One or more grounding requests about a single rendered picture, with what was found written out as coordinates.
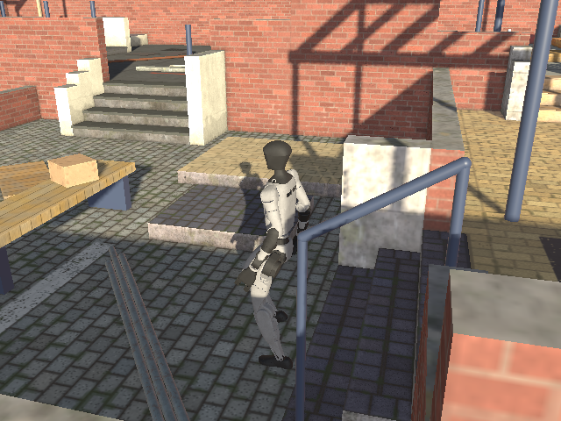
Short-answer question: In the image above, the left robot hand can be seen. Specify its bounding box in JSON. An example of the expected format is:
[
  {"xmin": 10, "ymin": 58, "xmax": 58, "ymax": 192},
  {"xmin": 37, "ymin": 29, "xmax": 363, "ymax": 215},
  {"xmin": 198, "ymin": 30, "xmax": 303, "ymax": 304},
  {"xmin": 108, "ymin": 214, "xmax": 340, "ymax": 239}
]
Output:
[{"xmin": 234, "ymin": 267, "xmax": 257, "ymax": 292}]

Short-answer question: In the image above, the right robot hand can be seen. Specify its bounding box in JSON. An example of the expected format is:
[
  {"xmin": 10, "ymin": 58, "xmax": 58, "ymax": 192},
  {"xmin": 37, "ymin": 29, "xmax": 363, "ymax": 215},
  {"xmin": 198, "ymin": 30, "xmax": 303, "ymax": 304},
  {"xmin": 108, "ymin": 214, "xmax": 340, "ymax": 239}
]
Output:
[{"xmin": 291, "ymin": 235, "xmax": 297, "ymax": 257}]

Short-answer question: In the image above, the right robot forearm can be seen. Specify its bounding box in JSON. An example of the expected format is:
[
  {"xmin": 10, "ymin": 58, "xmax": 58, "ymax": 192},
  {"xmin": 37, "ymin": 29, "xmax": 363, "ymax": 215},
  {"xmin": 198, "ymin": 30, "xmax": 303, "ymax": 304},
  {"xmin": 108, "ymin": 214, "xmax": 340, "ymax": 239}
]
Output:
[{"xmin": 296, "ymin": 206, "xmax": 311, "ymax": 236}]

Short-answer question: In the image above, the robot right upper arm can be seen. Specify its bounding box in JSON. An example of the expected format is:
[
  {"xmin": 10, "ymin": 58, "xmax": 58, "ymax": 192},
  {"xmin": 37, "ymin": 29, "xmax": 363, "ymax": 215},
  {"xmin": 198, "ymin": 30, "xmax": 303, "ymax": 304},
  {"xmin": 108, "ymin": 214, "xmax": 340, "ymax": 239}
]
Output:
[{"xmin": 287, "ymin": 169, "xmax": 310, "ymax": 212}]

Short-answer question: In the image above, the left robot forearm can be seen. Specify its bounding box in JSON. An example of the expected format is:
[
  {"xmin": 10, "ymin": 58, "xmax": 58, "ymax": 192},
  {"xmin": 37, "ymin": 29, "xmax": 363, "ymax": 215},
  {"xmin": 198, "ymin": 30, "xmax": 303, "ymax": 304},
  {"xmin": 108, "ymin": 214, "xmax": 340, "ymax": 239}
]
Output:
[{"xmin": 249, "ymin": 228, "xmax": 279, "ymax": 273}]

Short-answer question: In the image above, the robot left upper arm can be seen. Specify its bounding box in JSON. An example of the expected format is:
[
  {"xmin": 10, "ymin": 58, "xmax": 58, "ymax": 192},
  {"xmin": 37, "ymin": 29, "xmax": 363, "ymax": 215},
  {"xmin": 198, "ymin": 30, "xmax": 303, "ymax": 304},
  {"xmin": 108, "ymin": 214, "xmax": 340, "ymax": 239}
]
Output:
[{"xmin": 260, "ymin": 184, "xmax": 283, "ymax": 239}]

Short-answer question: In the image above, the robot left foot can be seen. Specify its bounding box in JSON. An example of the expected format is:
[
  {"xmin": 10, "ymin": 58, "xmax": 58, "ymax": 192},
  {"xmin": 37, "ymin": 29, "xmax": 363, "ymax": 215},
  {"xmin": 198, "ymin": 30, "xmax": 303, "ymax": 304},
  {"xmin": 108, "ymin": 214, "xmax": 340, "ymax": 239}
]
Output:
[{"xmin": 259, "ymin": 355, "xmax": 293, "ymax": 369}]

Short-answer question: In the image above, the robot torso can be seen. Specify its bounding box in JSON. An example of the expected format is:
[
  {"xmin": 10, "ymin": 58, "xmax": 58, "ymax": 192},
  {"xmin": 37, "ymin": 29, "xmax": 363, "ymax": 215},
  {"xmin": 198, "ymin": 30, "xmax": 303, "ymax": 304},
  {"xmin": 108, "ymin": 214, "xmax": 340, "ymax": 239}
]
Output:
[{"xmin": 263, "ymin": 177, "xmax": 296, "ymax": 265}]

